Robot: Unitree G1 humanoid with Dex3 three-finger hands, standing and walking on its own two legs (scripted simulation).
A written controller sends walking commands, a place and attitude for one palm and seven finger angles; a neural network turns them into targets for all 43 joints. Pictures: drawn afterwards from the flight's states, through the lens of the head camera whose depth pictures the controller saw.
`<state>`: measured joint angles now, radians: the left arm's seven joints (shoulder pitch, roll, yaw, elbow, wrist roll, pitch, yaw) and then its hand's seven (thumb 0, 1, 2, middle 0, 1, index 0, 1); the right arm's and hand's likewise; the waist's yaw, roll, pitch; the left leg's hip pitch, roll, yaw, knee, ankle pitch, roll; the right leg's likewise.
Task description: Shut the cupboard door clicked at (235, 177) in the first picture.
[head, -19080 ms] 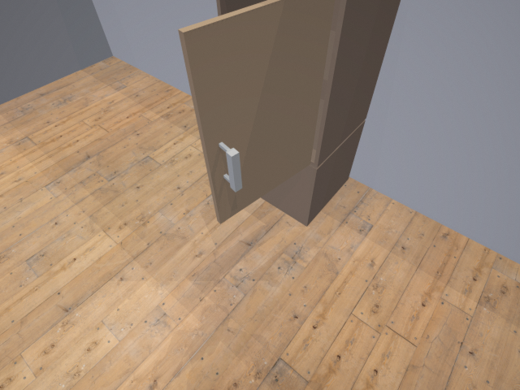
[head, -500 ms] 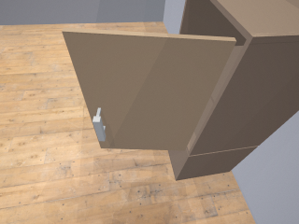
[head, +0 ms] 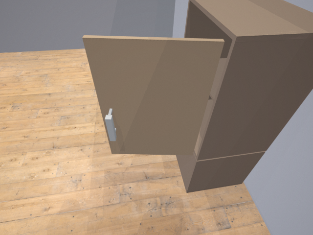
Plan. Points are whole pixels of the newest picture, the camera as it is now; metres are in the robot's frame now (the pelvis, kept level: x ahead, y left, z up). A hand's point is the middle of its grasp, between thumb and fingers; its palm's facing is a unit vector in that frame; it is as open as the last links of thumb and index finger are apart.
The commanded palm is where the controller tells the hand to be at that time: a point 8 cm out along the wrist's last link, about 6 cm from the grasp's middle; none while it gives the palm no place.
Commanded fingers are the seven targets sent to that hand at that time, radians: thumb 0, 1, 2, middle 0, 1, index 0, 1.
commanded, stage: come to a stop and stand still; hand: left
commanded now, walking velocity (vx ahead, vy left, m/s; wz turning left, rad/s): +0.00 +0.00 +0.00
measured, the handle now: (111, 124) +0.54 +0.21 -0.09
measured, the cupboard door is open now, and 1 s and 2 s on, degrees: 80 80 80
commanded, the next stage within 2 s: look again from close up in 1.16 s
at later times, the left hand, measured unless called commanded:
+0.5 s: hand out of the picture -0.10 +0.20 -0.18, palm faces +0.01 -0.98 -0.20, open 7.3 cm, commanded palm none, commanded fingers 0.00 0.90 0.90 -0.20 -0.30 -0.20 -0.30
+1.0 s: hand out of the picture -0.13 +0.23 -0.18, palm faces +0.02 -0.99 -0.17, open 7.3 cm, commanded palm none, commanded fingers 0.00 0.90 0.90 -0.20 -0.30 -0.20 -0.30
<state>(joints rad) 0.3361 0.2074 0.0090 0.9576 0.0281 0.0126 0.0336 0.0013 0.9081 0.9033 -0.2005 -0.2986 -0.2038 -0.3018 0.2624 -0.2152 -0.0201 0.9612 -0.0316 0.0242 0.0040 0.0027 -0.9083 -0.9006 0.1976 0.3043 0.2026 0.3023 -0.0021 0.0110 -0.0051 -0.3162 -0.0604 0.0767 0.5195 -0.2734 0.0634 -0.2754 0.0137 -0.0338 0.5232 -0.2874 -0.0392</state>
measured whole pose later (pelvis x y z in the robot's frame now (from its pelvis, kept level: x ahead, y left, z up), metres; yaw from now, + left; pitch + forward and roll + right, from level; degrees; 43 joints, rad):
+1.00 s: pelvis -0.09 +0.06 +0.00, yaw -1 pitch +0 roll -1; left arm 0.39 0.17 0.01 1.06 0.03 0.00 0.04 0.00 0.91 0.90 -0.20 -0.30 -0.20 -0.30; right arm 0.24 -0.15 -0.02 1.10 -0.01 0.01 -0.02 0.00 -0.92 -0.90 0.20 0.30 0.20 0.30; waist 0.02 -0.04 0.01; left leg -0.28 -0.10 0.06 0.31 -0.04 0.10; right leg -0.13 -0.03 -0.03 0.41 -0.28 0.00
